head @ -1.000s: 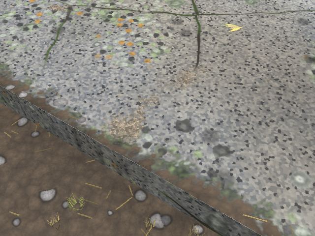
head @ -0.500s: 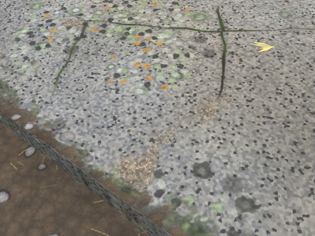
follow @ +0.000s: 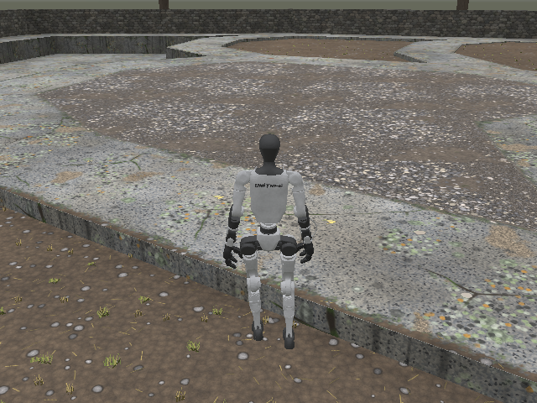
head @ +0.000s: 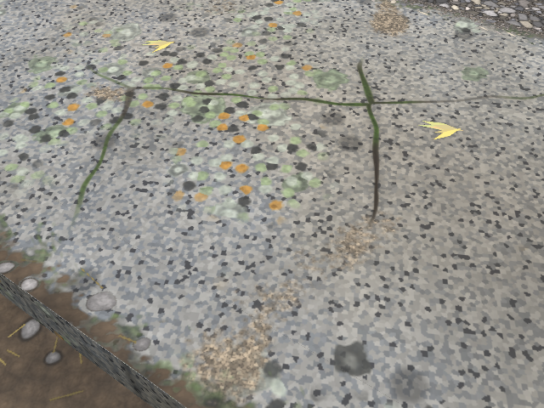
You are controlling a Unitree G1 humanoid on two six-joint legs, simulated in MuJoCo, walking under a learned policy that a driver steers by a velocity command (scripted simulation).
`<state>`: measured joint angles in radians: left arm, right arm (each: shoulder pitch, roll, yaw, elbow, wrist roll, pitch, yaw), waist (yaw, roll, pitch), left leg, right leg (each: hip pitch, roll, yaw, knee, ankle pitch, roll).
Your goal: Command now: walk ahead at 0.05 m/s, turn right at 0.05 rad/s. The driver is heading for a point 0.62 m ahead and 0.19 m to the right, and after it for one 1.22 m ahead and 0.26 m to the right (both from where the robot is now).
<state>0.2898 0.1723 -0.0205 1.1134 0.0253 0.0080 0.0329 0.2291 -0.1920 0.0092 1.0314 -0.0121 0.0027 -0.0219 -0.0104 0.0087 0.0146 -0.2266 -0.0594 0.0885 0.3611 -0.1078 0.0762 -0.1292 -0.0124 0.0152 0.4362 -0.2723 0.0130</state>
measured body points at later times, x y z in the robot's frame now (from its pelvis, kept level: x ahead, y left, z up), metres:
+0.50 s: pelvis -0.02 -0.01 -0.01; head +0.01 -0.04 +0.44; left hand +0.11 +0.25 -0.12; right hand +0.09 -0.31 -0.13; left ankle -0.01 +0.11 -0.66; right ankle -0.03 -0.12 -0.74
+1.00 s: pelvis +0.04 +0.00 +0.00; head +0.06 +0.02 +0.45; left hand +0.27 +0.16 -0.13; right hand -0.07 -0.23 -0.12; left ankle +0.00 +0.12 -0.74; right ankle -0.01 -0.11 -0.63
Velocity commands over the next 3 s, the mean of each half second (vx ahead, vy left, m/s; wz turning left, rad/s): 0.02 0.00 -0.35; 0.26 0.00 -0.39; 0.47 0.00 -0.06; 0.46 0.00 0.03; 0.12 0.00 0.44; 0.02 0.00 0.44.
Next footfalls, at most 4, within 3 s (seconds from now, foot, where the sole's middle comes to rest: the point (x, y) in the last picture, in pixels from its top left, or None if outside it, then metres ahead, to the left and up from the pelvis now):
0.70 left None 0.03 0.10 -0.78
1.18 right None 0.10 -0.14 -0.78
1.58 left None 0.41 -0.11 -0.59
2.10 right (465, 332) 0.64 -0.41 -0.59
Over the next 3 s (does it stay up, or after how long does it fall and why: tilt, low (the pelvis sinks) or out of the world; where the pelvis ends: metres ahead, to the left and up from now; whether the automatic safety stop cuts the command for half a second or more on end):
stays up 0.56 -0.28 0.18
